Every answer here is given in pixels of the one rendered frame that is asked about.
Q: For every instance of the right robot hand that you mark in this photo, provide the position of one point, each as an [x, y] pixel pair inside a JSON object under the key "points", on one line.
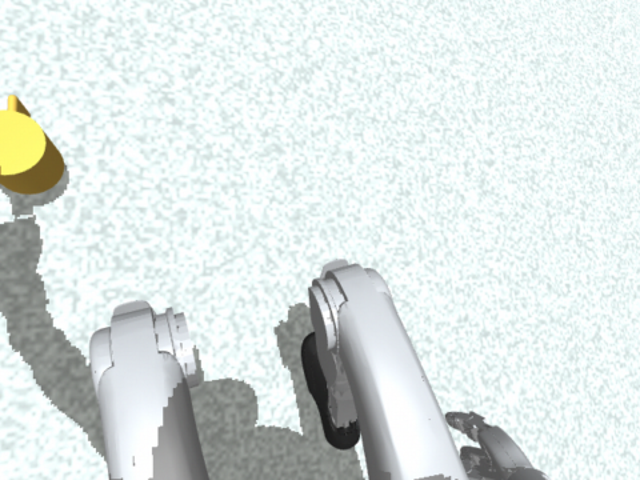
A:
{"points": [[499, 456]]}

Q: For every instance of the mug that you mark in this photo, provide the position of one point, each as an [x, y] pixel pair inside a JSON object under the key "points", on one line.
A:
{"points": [[29, 161]]}

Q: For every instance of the right robot foot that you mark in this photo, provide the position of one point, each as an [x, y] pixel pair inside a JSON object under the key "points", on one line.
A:
{"points": [[340, 438]]}

